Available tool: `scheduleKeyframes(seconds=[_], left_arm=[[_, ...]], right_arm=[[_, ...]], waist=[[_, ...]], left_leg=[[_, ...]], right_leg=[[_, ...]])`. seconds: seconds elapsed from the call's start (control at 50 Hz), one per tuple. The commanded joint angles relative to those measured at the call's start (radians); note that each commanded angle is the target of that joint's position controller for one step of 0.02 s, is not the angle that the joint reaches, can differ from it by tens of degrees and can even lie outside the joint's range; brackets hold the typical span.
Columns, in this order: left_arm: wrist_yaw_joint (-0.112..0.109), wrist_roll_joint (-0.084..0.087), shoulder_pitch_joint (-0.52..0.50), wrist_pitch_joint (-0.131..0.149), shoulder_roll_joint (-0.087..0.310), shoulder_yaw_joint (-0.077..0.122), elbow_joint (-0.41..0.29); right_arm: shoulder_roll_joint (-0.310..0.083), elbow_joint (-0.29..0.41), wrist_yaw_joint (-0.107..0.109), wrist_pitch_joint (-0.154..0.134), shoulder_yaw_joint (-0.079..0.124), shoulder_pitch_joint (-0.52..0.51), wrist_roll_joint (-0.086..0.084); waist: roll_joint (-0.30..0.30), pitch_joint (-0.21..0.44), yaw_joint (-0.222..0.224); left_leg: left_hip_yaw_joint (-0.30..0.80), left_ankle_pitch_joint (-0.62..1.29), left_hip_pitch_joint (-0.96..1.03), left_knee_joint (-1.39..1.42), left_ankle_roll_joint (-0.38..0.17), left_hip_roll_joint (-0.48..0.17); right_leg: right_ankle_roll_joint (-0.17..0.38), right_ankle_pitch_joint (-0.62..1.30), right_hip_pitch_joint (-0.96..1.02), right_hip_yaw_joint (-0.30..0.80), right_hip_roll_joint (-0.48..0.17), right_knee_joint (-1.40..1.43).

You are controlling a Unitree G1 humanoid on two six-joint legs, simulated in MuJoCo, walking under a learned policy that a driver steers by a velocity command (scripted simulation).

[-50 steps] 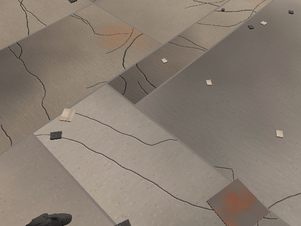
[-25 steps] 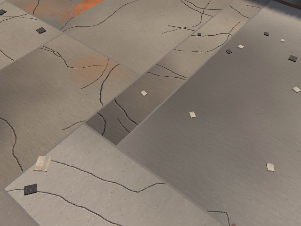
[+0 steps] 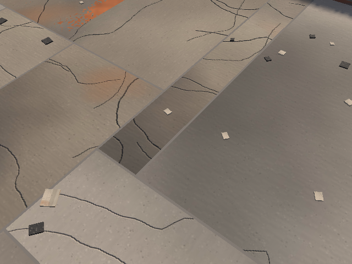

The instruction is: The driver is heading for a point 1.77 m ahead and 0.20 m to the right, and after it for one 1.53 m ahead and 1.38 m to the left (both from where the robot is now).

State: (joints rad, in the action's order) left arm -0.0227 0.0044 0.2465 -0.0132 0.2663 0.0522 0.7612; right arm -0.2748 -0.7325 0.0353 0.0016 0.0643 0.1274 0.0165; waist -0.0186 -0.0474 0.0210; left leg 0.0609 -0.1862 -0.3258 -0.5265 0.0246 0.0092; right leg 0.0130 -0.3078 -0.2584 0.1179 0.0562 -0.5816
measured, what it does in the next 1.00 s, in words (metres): steps on the spot: right foot, then left foot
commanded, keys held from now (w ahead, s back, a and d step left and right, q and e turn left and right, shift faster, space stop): e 0.40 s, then no key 0.12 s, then q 0.48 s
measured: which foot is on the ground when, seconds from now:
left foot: down 0.00-0.36, up 0.38-0.76, down 0.78-1.00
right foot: down 0.00-0.10, up 0.12-0.34, down 0.36-0.86, up 0.88-1.00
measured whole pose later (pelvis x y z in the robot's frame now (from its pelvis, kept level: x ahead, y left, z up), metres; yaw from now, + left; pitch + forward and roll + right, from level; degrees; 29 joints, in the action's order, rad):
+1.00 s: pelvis -0.01 -0.05 +0.01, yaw -7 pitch +1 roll -1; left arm -0.03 0.00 0.13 -0.02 0.30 0.09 0.68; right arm -0.31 -0.75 0.03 0.01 0.07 0.21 -0.02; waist -0.01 -0.05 -0.02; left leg 0.12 -0.25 -0.29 -0.52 0.03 0.00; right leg -0.02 -0.51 -0.38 0.03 0.07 -0.84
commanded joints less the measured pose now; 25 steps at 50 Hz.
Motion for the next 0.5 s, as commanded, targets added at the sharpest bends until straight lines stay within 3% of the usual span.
scheduleKeyframes(seconds=[0.02,0.08,0.1,0.12,0.14,0.16,0.18,0.2,0.26,0.3,0.34,0.36,0.38,0.4,0.42,0.44,0.46,0.48,0.5], left_arm=[[-0.013,0.006,-0.047,0.002,0.180,0.052,-0.100],[-0.015,0.013,-0.040,-0.009,0.163,0.053,-0.127],[-0.015,0.016,-0.043,-0.012,0.144,0.049,-0.138],[-0.011,0.018,-0.038,-0.013,0.123,0.045,-0.152],[-0.006,0.014,-0.039,-0.014,0.152,0.057,-0.158],[-0.001,0.013,-0.031,-0.017,0.179,0.071,-0.153],[0.002,0.019,-0.015,-0.025,0.167,0.072,-0.141],[0.003,0.021,-0.007,-0.034,0.136,0.062,-0.138],[0.021,0.015,-0.044,-0.041,0.093,0.040,-0.164],[0.037,0.019,-0.034,-0.040,0.116,0.047,-0.177],[0.041,0.014,0.052,-0.042,0.130,0.061,-0.148],[0.033,0.005,0.070,-0.042,0.166,0.074,-0.146],[0.012,0.003,0.076,-0.039,0.306,0.101,-0.183],[0.023,-0.043,0.066,-0.014,0.328,0.095,-0.217],[0.028,-0.053,0.029,0.006,0.287,0.085,-0.214],[0.024,-0.033,-0.027,0.016,0.247,0.073,-0.210],[0.016,-0.015,-0.068,0.016,0.203,0.058,-0.211],[0.009,-0.006,-0.094,0.016,0.177,0.045,-0.211],[0.002,-0.009,-0.092,0.017,0.155,0.034,-0.211]], right_arm=[[-0.100,0.074,-0.006,-0.019,0.037,-0.011,-0.003],[-0.123,0.072,-0.014,-0.018,0.052,0.026,-0.002],[-0.142,0.064,-0.014,-0.014,0.058,0.066,0.000],[-0.170,0.058,-0.011,-0.013,0.062,0.092,0.003],[-0.164,0.072,-0.002,-0.017,0.056,0.080,0.008],[-0.148,0.085,0.007,-0.021,0.046,0.060,0.007],[-0.142,0.094,0.013,-0.020,0.043,0.008,0.001],[-0.154,0.094,0.014,-0.018,0.046,-0.036,-0.008],[-0.186,0.088,0.013,0.001,0.058,-0.068,-0.010],[-0.193,0.080,0.008,0.009,0.061,-0.048,-0.025],[-0.179,0.064,0.004,0.015,0.057,-0.032,-0.043],[-0.135,0.038,-0.003,0.017,0.048,0.029,-0.040],[-0.067,0.067,-0.010,0.021,0.026,0.052,0.016],[-0.110,0.117,0.000,0.010,0.037,-0.081,0.006],[-0.140,0.116,0.008,0.011,0.046,-0.105,-0.017],[-0.152,0.095,0.014,0.014,0.054,-0.075,-0.021],[-0.148,0.062,0.022,0.019,0.057,-0.046,-0.013],[-0.142,0.048,0.024,0.022,0.057,-0.018,-0.007],[-0.134,0.041,0.019,0.021,0.055,0.000,-0.010]], waist=[[0.125,0.066,-0.016],[-0.010,0.097,-0.028],[-0.087,0.109,-0.039],[-0.214,0.126,-0.040],[-0.260,0.138,-0.051],[-0.163,0.136,-0.039],[-0.101,0.118,-0.010],[-0.096,0.092,0.007],[-0.148,0.103,-0.010],[-0.161,0.143,-0.016],[-0.117,0.163,0.020],[0.006,0.124,0.011],[0.358,0.094,-0.032],[0.312,0.134,0.044],[0.208,0.106,0.034],[0.162,0.077,-0.001],[0.132,0.085,-0.017],[0.150,0.091,-0.031],[0.159,0.110,-0.039]], left_leg=[[-0.016,0.052,0.091,-0.020,-0.019,-0.006],[0.044,0.071,0.201,0.041,-0.071,-0.089],[0.132,0.077,0.250,0.102,-0.128,-0.170],[0.290,0.148,0.288,0.182,-0.222,-0.317],[0.389,0.263,0.285,0.213,-0.317,-0.442],[0.356,0.305,0.241,0.212,-0.333,-0.450],[0.258,0.272,0.200,0.203,-0.291,-0.399],[0.165,0.226,0.164,0.210,-0.243,-0.344],[-0.005,0.263,0.099,0.198,-0.205,-0.268],[-0.022,0.285,0.139,0.161,-0.205,-0.290],[-0.068,0.180,0.101,0.061,-0.151,-0.278],[-0.143,0.014,-0.014,-0.081,-0.073,-0.225],[-0.225,-0.453,-0.313,-0.427,0.046,-0.084],[-0.037,-0.519,-0.368,-0.608,0.047,-0.011],[-0.001,-0.437,-0.375,-0.667,0.029,-0.032],[0.005,-0.333,-0.376,-0.651,0.016,-0.050],[0.008,-0.260,-0.366,-0.643,0.021,-0.064],[0.002,-0.199,-0.330,-0.654,0.033,-0.060],[-0.002,-0.159,-0.288,-0.671,0.040,-0.052]], right_leg=[[0.115,0.201,-0.070,0.253,-0.153,0.151],[0.057,0.134,-0.173,0.171,-0.075,0.030],[0.024,0.066,-0.237,0.101,-0.028,-0.073],[-0.008,-0.082,-0.299,0.014,0.020,-0.225],[-0.038,-0.325,-0.353,-0.026,-0.004,-0.478],[-0.053,-0.334,-0.357,-0.011,-0.038,-0.629],[-0.060,-0.284,-0.336,-0.011,-0.067,-0.644],[-0.063,-0.225,-0.314,-0.031,-0.089,-0.560],[-0.063,-0.149,-0.151,-0.119,-0.100,-0.336],[-0.044,-0.083,-0.081,-0.143,-0.092,-0.183],[0.001,0.083,0.059,-0.193,-0.041,0.032],[0.041,0.187,0.143,-0.103,-0.058,0.145],[0.168,0.512,0.250,0.330,-0.347,0.210],[0.337,0.521,0.118,0.467,-0.443,0.258],[0.313,0.371,0.089,0.389,-0.396,0.279],[0.246,0.273,0.075,0.309,-0.339,0.274],[0.198,0.238,0.087,0.259,-0.299,0.260],[0.185,0.299,0.070,0.215,-0.273,0.255],[0.184,0.356,0.064,0.186,-0.257,0.252]])
Next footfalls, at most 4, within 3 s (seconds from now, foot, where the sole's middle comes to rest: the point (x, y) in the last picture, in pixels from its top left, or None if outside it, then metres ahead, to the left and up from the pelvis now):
0.36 right None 0.01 -0.13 -0.77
0.78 left None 0.06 0.09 -0.77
1.10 right None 0.02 -0.17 -0.77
1.54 left None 0.00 0.07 -0.77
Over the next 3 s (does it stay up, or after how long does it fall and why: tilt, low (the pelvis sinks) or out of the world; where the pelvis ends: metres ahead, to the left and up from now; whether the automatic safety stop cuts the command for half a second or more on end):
stays up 0.27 -0.07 0.01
